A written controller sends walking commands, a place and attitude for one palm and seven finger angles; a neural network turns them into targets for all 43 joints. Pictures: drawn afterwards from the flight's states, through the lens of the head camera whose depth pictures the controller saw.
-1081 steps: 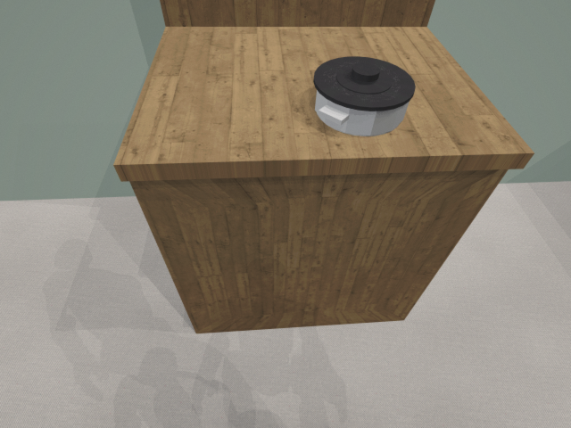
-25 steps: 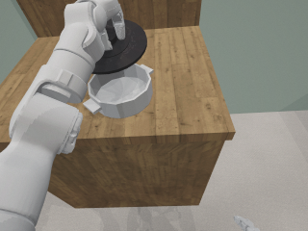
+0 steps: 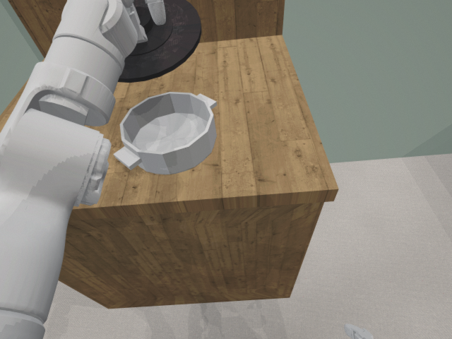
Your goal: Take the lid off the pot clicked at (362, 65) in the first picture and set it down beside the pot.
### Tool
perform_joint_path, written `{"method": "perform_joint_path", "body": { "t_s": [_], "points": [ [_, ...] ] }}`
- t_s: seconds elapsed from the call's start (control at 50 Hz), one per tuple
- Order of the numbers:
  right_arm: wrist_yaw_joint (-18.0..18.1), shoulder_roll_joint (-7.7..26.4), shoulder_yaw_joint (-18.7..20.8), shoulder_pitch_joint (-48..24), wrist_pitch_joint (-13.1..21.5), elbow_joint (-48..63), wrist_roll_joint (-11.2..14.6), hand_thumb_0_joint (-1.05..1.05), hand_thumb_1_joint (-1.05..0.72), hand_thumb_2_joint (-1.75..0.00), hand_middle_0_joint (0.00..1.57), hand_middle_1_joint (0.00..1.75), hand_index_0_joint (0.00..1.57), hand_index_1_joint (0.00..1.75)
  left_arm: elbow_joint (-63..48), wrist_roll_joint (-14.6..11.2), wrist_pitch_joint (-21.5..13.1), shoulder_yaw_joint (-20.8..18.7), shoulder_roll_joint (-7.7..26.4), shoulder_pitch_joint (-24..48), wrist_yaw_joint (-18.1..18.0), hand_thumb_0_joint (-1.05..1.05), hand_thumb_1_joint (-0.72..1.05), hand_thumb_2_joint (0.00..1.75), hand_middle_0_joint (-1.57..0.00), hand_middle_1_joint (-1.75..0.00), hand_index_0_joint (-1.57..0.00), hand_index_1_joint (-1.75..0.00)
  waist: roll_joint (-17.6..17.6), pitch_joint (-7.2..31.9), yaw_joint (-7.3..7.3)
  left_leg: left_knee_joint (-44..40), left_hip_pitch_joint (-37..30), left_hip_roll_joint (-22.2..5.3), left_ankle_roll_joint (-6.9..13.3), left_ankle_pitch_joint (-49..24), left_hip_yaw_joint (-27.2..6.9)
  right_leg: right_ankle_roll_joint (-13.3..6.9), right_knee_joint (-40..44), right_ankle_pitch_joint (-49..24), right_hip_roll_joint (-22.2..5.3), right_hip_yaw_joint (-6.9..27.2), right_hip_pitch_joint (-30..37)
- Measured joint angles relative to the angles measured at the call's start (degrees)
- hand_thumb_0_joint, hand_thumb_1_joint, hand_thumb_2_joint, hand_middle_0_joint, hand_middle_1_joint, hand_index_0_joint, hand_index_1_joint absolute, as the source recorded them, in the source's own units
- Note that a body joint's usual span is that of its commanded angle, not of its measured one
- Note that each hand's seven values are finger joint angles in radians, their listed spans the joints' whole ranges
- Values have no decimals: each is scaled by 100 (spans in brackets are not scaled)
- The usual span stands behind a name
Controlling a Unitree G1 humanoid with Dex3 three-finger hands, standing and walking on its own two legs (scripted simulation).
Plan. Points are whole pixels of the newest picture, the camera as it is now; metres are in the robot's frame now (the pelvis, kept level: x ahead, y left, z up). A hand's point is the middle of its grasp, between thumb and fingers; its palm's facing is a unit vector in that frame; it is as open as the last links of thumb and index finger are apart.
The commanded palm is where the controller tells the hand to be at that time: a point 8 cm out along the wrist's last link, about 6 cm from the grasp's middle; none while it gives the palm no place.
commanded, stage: lift the lid straight up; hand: left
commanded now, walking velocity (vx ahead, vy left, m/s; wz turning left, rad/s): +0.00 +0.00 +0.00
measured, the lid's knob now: (135, 21) +0.53 +0.11 +0.30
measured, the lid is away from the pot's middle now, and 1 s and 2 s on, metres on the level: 0.03 0.10 0.23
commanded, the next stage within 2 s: move the lid sideways beside the pot in 0.14 s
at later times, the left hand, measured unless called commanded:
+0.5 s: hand (110, 30) +0.49 +0.13 +0.31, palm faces -0.11 -0.02 -0.99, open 7.2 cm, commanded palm +0.47 +0.14 +0.37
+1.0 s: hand (76, 32) +0.49 +0.18 +0.31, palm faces -0.12 -0.04 -0.99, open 7.2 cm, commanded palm +0.46 +0.20 +0.37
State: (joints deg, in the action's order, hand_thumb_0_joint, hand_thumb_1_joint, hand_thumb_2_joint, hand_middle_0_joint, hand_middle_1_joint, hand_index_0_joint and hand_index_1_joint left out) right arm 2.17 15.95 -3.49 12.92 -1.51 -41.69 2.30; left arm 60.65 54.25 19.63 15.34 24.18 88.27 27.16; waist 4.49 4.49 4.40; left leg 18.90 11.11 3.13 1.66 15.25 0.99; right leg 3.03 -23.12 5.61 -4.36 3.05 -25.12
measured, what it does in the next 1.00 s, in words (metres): stands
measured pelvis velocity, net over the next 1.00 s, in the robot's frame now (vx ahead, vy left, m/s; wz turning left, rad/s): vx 0.01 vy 0.00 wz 0.01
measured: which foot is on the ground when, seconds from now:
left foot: down 0.00-1.00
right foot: down 0.00-1.00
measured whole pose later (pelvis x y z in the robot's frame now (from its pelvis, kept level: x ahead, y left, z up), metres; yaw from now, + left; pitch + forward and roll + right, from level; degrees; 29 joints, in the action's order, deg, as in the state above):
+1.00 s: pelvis +0.01 +0.00 +0.00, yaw +1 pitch +8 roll +1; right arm 1.7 16.4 -3.1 13.0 -5.2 -39.8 3.0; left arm 55.5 56.6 16.4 13.6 33.6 82.6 31.4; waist 3.5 4.6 4.5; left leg 20.8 12.3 2.7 1.8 16.5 0.1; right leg 3.1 -22.6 5.9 -4.2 1.9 -24.8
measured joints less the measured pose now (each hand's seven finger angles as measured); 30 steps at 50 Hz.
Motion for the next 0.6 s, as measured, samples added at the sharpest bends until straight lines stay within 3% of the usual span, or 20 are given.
{"method": "perform_joint_path", "body": {
  "t_s": [0.12,0.28,0.46,0.6],
  "points": [
    [-47,53,11,38,-92,15,19,1,-91,-90,20,30,20,29,-71,25,109,108,-26,-41,45,5,9,98,-57,-85,-81,-95,-26,-13,-35,11,53,-12,-8,-5,-13,-9,13,-11,7,-17,-36],
    [19,42,53,-74,36,78,-15,1,-91,-90,20,30,20,29,-331,15,-24,29,60,-226,163,5,9,98,-57,-85,-81,-95,-56,13,-18,49,51,-23,-8,21,-32,-10,5,5,12,-40,-14],
    [-35,23,32,-178,-128,194,22,1,-91,-90,20,30,20,29,-302,160,-23,128,248,-221,228,5,9,98,-57,-85,-81,-95,-124,3,-47,101,101,-13,-8,34,-56,-12,-16,11,-3,-62,-38],
    [-21,-3,30,-149,-154,183,35,1,-91,-90,20,30,20,29,-510,91,-142,184,358,-382,326,5,9,98,-57,-85,-81,-95,-120,-2,-69,139,98,-10,0,58,-110,-8,0,28,-20,-117,12]
  ]
}}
